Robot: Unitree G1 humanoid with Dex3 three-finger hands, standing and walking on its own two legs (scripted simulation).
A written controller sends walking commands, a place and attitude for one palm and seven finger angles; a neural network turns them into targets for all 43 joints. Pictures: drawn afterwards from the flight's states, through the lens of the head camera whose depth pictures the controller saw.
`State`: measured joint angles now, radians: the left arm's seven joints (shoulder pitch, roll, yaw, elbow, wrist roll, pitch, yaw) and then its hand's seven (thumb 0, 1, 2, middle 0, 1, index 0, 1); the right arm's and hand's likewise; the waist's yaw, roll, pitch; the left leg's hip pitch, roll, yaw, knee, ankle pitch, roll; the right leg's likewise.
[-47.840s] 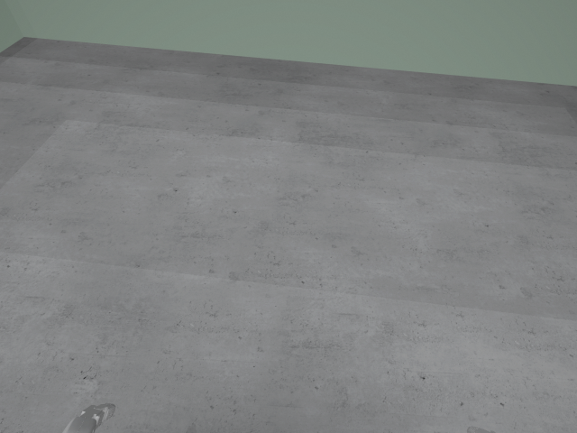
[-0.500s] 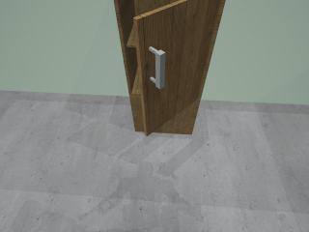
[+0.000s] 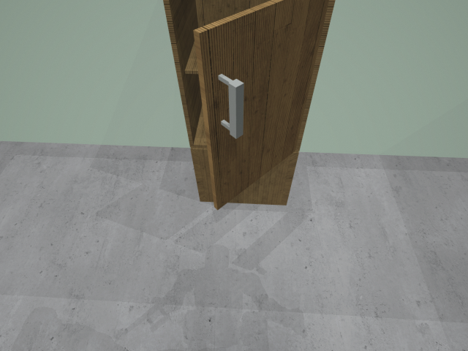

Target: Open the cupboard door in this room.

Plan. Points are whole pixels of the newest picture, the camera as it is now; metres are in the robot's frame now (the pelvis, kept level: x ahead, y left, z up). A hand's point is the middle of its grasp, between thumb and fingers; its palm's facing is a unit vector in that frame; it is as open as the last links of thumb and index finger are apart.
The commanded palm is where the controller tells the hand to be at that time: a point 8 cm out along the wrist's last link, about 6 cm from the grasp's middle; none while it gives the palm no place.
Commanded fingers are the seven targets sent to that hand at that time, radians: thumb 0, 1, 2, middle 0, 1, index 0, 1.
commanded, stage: walk to a spot facing it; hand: left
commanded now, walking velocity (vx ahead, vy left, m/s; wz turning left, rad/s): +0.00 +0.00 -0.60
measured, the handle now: (230, 106) +0.60 +0.05 +0.08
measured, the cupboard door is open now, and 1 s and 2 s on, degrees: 46 46 46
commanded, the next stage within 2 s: none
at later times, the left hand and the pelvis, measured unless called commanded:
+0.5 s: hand out of the picture +0.07 +0.16 -0.17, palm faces -0.17 -0.94 -0.31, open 7.3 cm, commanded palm none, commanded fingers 0.00 0.90 0.90 -0.20 -0.30 -0.20 -0.30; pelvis -0.03 -0.04 -0.02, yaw -13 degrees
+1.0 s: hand out of the picture +0.15 +0.16 -0.19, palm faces -0.40 -0.88 -0.26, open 7.4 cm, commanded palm none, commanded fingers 0.00 0.90 0.90 -0.20 -0.30 -0.20 -0.30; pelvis -0.01 -0.01 -0.02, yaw -29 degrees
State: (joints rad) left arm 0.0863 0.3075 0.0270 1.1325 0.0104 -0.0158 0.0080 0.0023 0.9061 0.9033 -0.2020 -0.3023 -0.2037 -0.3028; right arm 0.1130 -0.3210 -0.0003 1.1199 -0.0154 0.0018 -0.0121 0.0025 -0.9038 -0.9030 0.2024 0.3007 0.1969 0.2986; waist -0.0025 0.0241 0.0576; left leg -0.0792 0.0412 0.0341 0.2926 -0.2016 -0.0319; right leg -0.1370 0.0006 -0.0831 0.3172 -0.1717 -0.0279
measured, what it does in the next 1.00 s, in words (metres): steps on the spot, turning right: left foot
